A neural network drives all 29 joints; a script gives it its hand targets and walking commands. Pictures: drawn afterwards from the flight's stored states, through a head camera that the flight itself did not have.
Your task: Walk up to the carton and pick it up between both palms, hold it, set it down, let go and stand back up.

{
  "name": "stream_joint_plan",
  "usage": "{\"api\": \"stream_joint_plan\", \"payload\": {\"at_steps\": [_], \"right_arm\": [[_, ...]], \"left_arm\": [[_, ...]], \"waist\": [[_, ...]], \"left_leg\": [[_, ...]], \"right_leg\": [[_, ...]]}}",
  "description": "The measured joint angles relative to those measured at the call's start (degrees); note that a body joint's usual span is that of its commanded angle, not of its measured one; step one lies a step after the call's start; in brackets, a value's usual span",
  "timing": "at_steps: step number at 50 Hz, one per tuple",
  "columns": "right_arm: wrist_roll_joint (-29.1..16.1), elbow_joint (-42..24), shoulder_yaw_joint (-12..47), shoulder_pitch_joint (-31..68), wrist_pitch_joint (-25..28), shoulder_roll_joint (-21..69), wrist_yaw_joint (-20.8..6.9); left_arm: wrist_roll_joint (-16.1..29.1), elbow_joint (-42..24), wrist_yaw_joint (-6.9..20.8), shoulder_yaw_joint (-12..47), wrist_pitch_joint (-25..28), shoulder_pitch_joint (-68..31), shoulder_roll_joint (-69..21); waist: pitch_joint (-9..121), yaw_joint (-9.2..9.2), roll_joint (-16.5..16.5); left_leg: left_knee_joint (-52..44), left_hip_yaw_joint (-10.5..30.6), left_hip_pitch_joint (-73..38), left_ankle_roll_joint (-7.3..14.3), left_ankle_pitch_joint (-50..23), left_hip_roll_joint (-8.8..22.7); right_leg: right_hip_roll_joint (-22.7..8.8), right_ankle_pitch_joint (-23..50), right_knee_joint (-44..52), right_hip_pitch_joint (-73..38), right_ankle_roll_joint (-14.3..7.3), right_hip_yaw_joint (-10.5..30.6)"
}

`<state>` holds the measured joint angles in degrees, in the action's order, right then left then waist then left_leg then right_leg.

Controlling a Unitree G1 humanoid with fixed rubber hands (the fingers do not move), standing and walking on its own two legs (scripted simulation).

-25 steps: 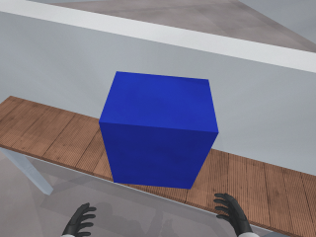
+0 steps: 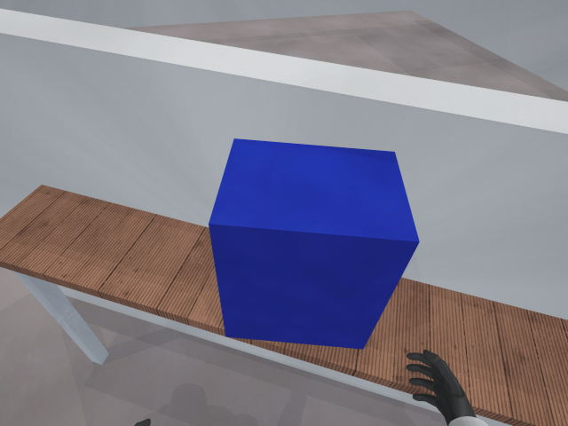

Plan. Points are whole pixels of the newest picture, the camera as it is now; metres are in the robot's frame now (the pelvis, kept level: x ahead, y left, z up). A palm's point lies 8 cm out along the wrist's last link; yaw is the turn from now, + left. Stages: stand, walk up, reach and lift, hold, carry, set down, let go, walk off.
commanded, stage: stand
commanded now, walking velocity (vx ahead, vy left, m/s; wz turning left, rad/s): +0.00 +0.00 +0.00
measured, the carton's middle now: (303, 251) +0.40 -0.01 +0.03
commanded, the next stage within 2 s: none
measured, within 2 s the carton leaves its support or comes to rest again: neither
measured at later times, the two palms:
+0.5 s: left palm out of the picture +0.05 +0.26 -0.14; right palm (449, 420) +0.18 -0.21 -0.05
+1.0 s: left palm out of the picture +0.04 +0.25 -0.14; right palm out of the picture +0.17 -0.21 -0.05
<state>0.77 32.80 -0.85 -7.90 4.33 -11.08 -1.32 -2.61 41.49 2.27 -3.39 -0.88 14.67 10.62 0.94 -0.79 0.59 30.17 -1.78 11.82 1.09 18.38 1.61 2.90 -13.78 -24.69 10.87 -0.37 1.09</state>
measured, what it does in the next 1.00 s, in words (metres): stands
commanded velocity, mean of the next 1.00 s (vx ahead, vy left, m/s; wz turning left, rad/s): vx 0.00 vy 0.00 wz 0.00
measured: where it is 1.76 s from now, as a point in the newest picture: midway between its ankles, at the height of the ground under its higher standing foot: outside the picture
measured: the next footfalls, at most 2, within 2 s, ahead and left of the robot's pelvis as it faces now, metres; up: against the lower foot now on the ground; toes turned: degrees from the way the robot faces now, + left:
none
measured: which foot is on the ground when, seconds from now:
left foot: down 0.00-1.00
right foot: down 0.00-1.00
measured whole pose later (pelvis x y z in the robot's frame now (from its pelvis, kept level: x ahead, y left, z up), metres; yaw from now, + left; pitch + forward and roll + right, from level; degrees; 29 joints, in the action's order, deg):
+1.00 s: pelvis +0.00 +0.01 +0.00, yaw +0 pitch -1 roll -1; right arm 0.9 32.1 -2.0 -10.5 5.0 -10.4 2.4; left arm -1.6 56.0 0.1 -3.8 -1.6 14.1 9.7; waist 1.2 -1.0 0.7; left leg 27.6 -3.3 9.6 2.7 16.9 -0.8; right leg 0.4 -14.2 -26.1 10.7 1.2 2.5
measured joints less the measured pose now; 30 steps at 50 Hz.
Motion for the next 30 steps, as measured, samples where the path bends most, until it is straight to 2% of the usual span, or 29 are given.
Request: {"api": "stream_joint_plan", "payload": {"at_steps": [7, 16, 30], "right_arm": [[0.0, 0.1, -1.7, -1.0, -0.9, 0.1, 2.2], [0.3, 0.2, -3.0, -2.0, 0.1, 0.1, 3.7], [0.3, -0.4, -2.9, -2.8, 0.4, 0.1, 3.6]], "left_arm": [[0.4, 5.1, -0.4, -0.5, 0.5, 2.5, -0.3], [0.8, 9.0, -1.8, -0.6, -0.4, 2.7, -1.4], [1.0, 12.1, -2.1, -0.3, -0.3, 0.9, -1.1]], "waist": [[1.8, -1.31, 0.3], [2.1, -0.77, 0.0], [1.5, -0.4, 0.2]], "left_leg": [[0.9, -0.7, 1.4, 1.1, 0.5, -0.8], [-0.3, -1.3, 0.4, 2.4, 0.0, -2.5], [-1.2, -1.9, -0.9, 2.8, -0.2, -3.2]], "right_leg": [[-0.8, -0.3, -0.8, 1.5, 1.1, 0.6], [-2.5, -0.8, -1.4, 1.3, 2.4, 1.2], [-3.2, -1.2, -1.9, 0.7, 2.7, 1.8]]}}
